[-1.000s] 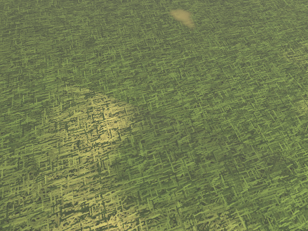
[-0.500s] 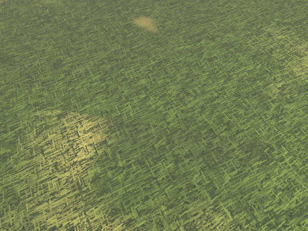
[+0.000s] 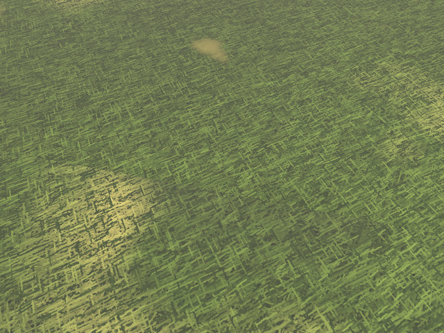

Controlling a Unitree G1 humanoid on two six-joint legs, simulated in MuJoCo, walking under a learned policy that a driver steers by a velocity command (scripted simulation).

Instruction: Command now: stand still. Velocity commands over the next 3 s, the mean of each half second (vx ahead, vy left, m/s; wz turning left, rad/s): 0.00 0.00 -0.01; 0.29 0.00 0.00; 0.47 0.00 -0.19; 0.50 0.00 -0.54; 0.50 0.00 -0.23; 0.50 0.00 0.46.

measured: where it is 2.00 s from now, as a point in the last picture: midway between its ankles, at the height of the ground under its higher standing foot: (237, 267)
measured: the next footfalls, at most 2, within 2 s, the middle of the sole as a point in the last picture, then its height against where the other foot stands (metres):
left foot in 1.20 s outside the picture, level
right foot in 1.78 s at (275, 276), level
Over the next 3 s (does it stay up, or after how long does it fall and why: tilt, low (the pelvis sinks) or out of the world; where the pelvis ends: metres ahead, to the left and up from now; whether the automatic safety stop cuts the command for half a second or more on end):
stays up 1.15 -0.34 -0.10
